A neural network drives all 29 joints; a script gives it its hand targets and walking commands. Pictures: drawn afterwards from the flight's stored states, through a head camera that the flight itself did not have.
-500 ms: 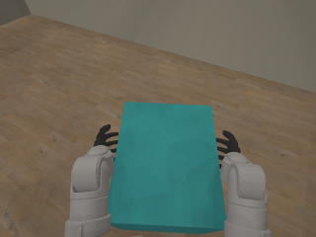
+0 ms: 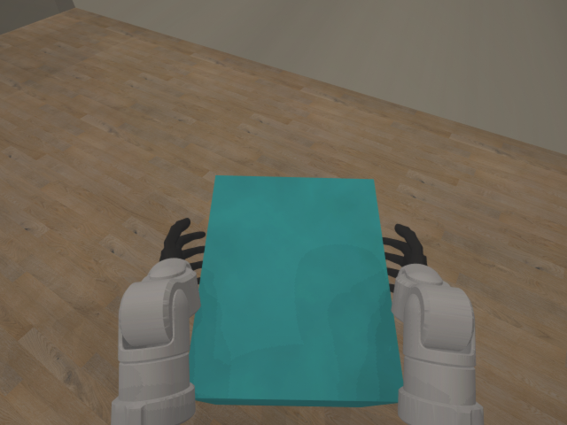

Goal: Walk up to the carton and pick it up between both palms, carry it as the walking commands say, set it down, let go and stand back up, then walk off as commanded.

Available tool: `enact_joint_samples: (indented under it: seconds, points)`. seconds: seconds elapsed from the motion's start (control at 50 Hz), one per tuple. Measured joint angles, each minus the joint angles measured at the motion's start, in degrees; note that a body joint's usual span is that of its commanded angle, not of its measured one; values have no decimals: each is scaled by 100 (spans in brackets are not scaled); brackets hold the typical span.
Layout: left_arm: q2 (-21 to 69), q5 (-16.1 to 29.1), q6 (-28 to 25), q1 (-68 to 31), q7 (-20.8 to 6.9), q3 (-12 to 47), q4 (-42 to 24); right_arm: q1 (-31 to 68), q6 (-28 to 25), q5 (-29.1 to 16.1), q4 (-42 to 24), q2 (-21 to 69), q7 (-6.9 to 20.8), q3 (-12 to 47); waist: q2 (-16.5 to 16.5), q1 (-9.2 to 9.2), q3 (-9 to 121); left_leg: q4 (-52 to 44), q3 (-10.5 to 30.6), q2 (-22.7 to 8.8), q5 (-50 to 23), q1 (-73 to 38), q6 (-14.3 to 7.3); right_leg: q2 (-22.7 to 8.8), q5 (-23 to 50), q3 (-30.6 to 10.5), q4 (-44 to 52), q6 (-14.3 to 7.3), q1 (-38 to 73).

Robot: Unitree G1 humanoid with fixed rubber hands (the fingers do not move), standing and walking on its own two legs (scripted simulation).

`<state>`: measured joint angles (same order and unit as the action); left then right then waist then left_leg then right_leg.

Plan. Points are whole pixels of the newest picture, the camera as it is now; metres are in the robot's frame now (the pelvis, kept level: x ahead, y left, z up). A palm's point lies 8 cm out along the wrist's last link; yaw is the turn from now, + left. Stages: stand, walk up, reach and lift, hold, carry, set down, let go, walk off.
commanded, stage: carry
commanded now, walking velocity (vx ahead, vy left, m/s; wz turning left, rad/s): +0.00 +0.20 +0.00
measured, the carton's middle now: (291, 296) +0.30 +0.01 -0.01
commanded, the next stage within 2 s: none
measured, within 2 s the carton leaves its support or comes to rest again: neither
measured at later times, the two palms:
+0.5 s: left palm (30, 315) +0.22 +0.32 +0.08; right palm (283, 313) +0.24 +0.02 +0.08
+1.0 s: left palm out of the picture +0.17 +0.41 +0.09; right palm (194, 360) +0.17 +0.11 +0.10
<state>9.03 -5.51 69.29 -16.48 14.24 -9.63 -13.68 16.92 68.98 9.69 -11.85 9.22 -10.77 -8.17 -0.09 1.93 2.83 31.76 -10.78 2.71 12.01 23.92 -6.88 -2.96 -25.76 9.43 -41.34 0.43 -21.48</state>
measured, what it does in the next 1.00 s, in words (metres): steps to the left: right foot, then left foot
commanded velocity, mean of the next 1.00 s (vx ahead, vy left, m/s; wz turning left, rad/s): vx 0.00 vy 0.12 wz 0.00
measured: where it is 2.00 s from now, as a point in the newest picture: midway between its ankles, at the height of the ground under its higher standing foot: outside the picture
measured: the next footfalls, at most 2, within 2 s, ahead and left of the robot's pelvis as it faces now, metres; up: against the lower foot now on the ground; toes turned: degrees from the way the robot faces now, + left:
right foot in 0.02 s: +0.03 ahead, -0.08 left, +0.00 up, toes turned -10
left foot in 0.30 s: +0.03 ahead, +0.23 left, +0.00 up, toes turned +8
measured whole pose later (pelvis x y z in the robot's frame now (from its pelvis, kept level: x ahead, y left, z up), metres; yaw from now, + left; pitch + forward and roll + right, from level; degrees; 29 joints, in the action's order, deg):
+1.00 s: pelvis -0.11 +0.26 +0.01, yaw -1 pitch +3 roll -1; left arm 9.1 -7.6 69.0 -16.6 12.5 -9.8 -10.5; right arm 17.2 69.5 7.6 -9.3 9.2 -13.0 -9.2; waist 0.1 0.4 4.5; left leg 26.7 -8.8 1.5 8.4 21.7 -6.2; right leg -5.0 -21.3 6.4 -32.9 2.4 -18.8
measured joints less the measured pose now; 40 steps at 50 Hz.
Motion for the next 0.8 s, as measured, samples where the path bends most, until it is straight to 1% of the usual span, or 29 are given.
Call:
enact_joint_samples:
  seconds: [0.02, 0.04, 0.06, 0.08, 0.1, 0.14, 0.2, 0.26, 0.3, 0.32, 0.34, 0.38, 0.4, 0.44, 0.48, 0.54, 0.58, 0.62, 0.64, 0.66, 0.68, 0.7, 0.74, 0.76, 0.78, 0.8]
  points:
    - [9, -12, -29, -23, -20, 5, 62, -4, 0, 15, -2, -7, 2, -16, -79, -7, 24, 58, -27, 18, 12, 41, -28, 20, 441, 42, 439, -168, 173]
    - [17, -42, -82, -35, -57, 27, 156, -32, -8, 15, 0, -15, -12, -40, -195, -22, 25, 166, 12, -10, 54, 85, 105, 40, 641, 57, 521, -278, 198]
    - [18, -71, -103, -42, -90, 48, 242, -90, -2, -15, -6, -28, -50, -43, -220, -43, 41, 478, 99, -5, 407, 189, 267, 6, 687, 47, 519, -308, 184]
    - [18, -77, -99, -46, -96, 68, 305, -147, 16, -57, -18, -42, -90, -45, -196, -80, 49, 946, 230, 17, 736, 335, 384, -60, 695, 36, 541, -289, 185]
    - [18, -85, -85, -44, -104, 88, 348, -182, 45, -101, -28, -51, -131, -54, -166, -123, 44, 1409, 381, 28, 900, 470, 474, -132, 719, 25, 605, -243, 207]
    - [16, -136, -74, -35, -168, 101, 394, -188, 108, -190, -42, -56, -231, -69, -105, -205, 20, 1858, 616, -37, 928, 586, 621, -277, 834, -21, 776, -120, 250]
    - [29, -216, -83, -81, -262, 61, 324, -98, 144, -279, -120, -34, -337, -100, 22, -317, -58, 1566, 760, -238, 959, 437, 766, -524, 996, -107, 871, 64, 210]
    - [49, -314, -123, -149, -343, 53, 206, -9, 101, -301, -219, -10, -343, -144, 158, -396, -118, 776, 688, -349, 877, 48, 815, -790, 1064, -196, 802, 275, 96]
    - [51, -388, -130, -161, -405, 50, 140, 43, 93, -297, -246, 5, -340, -150, 187, -437, -107, -90, 515, -400, 363, -376, 798, -934, 1039, -259, 629, 448, -18]
    - [46, -424, -142, -162, -443, 23, 118, 56, 60, -291, -222, 12, -339, -119, 271, -452, -109, -224, 400, -335, -91, -400, 738, -1054, 992, -324, 482, 514, -101]
    - [34, -440, -154, -123, -462, -14, 97, 57, 11, -281, -151, 17, -334, -61, 329, -437, -105, -110, 337, -275, -117, -326, 648, -1080, 599, -425, 254, 516, -218]
    - [4, -407, -124, -2, -439, -54, 61, 55, -10, -280, -3, 16, -340, 33, 255, -349, -104, 70, 292, -309, 98, -211, 479, -832, -435, -548, -607, 402, -522]
    - [-9, -356, -94, 48, -385, -51, 51, 42, 1, -269, 47, 12, -322, 56, 205, -288, -105, 80, 282, -335, 152, -188, 416, -682, -651, -547, -1067, 346, -658]
    - [-24, -217, -23, 100, -227, -19, 30, 12, 27, -233, 95, 3, -252, 50, 141, -159, -101, 30, 249, -340, 133, -163, 322, -448, -629, -450, -1661, 286, -814]
    - [-23, -104, 25, 92, -84, 14, -1, 8, 29, -178, 94, 2, -157, 7, 114, -61, -102, -28, 196, -280, 61, -141, 234, -297, -484, -309, -1762, 269, -797]
    - [-11, -16, 27, 41, 13, 13, -46, 33, 2, -92, 49, 8, -56, -26, 74, -4, -75, -90, 86, -132, -22, -88, 77, -133, -446, -140, -1331, 193, -561]
    - [-2, -1, -8, 8, 5, -9, -12, 35, -9, -37, 27, 9, -30, -22, 13, -13, -24, -128, 9, -30, -69, -51, -15, -44, -377, -55, -706, 81, -265]
    - [8, -15, -37, -25, -31, -23, 75, 11, -1, -6, 20, 2, -33, -15, -39, -26, 53, -140, -80, 80, -101, -13, -84, -8, 150, 50, 368, -28, 212]
    - [14, -28, -82, -32, -52, -5, 157, -1, -9, -4, 34, -8, -40, -38, -167, -37, 65, -89, -82, 53, -93, 14, -98, 35, 590, 86, 670, -106, 317]
    - [16, -61, -127, -29, -96, 15, 249, -41, -11, -25, 41, -20, -75, -44, -267, -54, 60, -42, -51, 19, -77, 20, 63, 62, 735, 96, 719, -181, 340]
    - [14, -86, -133, -24, -131, 27, 315, -96, 10, -69, 31, -32, -132, -31, -281, -71, 70, 101, 25, 4, 100, 48, 255, 47, 755, 81, 715, -225, 336]
    - [11, -93, -116, -19, -143, 39, 352, -147, 41, -115, 12, -44, -178, -19, -246, -98, 84, 316, 125, -12, 296, 93, 379, 5, 744, 62, 714, -235, 330]
    - [10, -119, -71, -11, -168, 67, 387, -189, 104, -193, -14, -57, -250, -28, -146, -173, 114, 468, 313, -100, 419, 74, 493, -99, 742, 27, 732, -178, 315]
    - [10, -150, -57, -13, -200, 71, 389, -178, 136, -226, -27, -52, -290, -42, -108, -221, 125, 268, 373, -178, 261, -34, 529, -149, 749, 12, 722, -129, 298]
    - [12, -186, -55, -25, -243, 71, 389, -147, 170, -253, -50, -44, -330, -64, -101, -276, 136, 36, 414, -274, 53, -162, 545, -185, 748, 12, 683, -75, 270]
    - [17, -225, -85, -49, -289, 64, 403, -104, 178, -275, -63, -35, -364, -93, -71, -334, 123, -41, 382, -236, 25, -186, 490, -259, 744, 4, 631, -15, 236]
